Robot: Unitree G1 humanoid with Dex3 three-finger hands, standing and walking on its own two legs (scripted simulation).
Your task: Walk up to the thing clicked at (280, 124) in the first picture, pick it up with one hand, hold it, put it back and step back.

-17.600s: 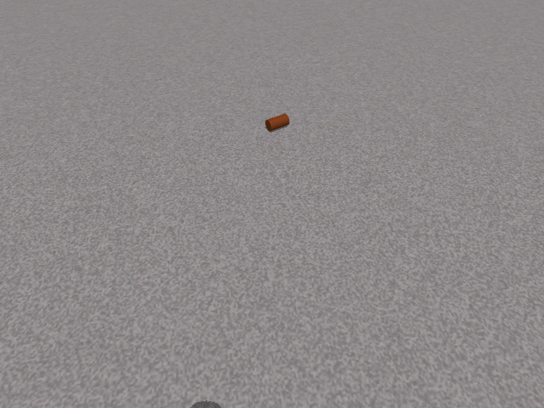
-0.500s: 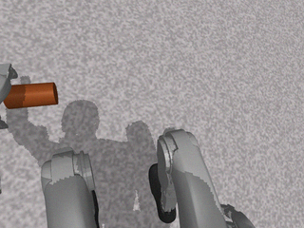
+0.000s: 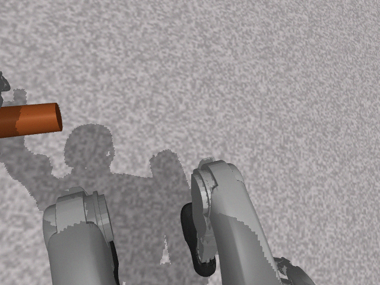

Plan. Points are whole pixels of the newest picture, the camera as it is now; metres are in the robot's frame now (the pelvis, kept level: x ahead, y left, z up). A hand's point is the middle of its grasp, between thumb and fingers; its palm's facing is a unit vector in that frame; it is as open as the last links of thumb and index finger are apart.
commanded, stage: rise first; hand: left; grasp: from above
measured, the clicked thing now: (28, 120) +0.51 +0.28 -0.29
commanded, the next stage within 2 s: approach in 0.40 s
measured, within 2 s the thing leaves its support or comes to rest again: neither
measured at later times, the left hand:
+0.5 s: hand out of the picture +0.46 +0.32 -0.16, palm faces -0.47 -0.04 -0.88, open 14.0 cm
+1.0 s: hand (23, 100) +0.51 +0.25 -0.16, palm faces -0.43 -0.03 -0.90, open 13.6 cm
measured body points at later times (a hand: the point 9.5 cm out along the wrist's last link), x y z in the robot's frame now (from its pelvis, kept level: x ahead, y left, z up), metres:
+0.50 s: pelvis +0.00 +0.00 +0.00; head +0.24 +0.09 +0.37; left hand +0.48 +0.32 -0.11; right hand +0.04 -0.27 -0.09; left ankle +0.07 +0.12 -0.29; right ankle +0.10 -0.13 -0.29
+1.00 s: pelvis +0.00 +0.00 +0.01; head +0.25 +0.07 +0.37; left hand +0.53 +0.25 -0.11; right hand +0.01 -0.27 -0.08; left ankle +0.07 +0.12 -0.29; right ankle +0.10 -0.13 -0.29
